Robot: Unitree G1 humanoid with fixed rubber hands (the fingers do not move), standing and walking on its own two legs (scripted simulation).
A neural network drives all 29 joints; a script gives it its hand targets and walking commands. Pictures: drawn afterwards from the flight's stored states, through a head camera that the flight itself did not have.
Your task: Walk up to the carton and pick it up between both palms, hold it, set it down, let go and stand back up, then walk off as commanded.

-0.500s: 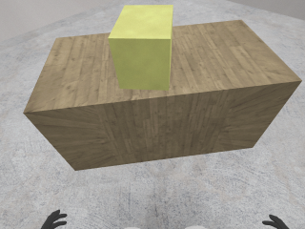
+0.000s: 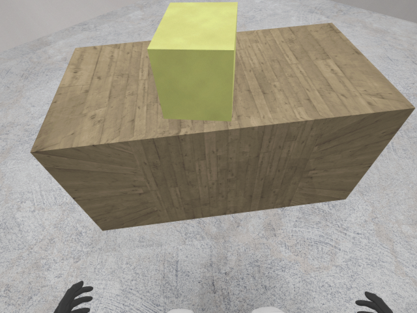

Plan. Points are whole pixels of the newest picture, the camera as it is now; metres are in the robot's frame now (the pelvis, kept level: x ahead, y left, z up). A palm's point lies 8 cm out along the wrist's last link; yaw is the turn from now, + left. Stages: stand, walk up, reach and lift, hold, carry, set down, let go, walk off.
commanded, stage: stand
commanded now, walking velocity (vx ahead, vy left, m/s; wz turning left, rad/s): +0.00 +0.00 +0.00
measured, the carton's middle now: (200, 61) +0.86 +0.03 +0.00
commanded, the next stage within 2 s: none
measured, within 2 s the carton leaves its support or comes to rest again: neither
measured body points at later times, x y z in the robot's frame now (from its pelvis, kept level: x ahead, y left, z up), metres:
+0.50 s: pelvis +0.00 +0.00 +0.00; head +0.02 +0.00 +0.45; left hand +0.13 +0.31 -0.09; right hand +0.09 -0.31 -0.12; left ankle +0.03 +0.14 -0.72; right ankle +0.00 -0.13 -0.72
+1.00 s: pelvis +0.00 +0.00 +0.00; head +0.02 +0.00 +0.45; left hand +0.14 +0.31 -0.09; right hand +0.09 -0.31 -0.12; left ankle +0.03 +0.14 -0.72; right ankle +0.00 -0.13 -0.72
